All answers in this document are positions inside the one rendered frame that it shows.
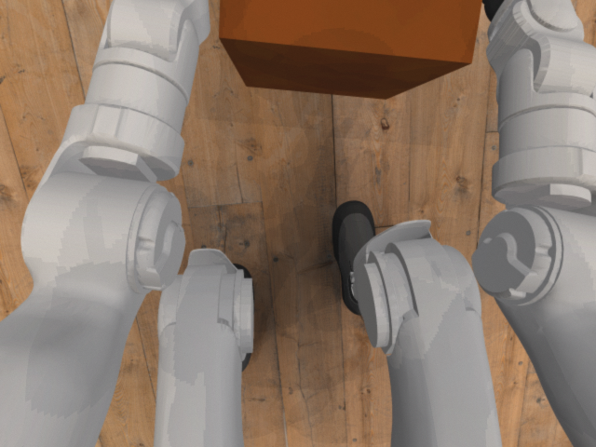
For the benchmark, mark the robot right forearm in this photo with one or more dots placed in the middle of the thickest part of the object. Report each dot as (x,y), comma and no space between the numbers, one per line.
(546,96)

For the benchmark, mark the carton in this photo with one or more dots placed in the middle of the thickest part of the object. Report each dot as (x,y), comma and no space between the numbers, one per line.
(361,48)

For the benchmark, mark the robot left forearm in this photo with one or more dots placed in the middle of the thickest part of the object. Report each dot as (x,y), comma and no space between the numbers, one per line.
(130,124)

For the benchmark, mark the right robot shin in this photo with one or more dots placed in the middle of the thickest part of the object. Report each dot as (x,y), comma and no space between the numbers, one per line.
(418,229)

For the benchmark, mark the left robot upper arm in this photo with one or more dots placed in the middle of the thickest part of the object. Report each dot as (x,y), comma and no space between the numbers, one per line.
(94,246)

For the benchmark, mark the robot right hand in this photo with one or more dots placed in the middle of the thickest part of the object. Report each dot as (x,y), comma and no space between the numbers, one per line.
(491,6)

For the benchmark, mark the robot right foot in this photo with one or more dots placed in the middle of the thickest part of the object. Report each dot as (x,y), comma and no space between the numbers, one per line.
(352,228)

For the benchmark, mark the right robot upper arm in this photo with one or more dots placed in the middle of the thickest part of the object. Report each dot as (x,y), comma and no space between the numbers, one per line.
(539,264)

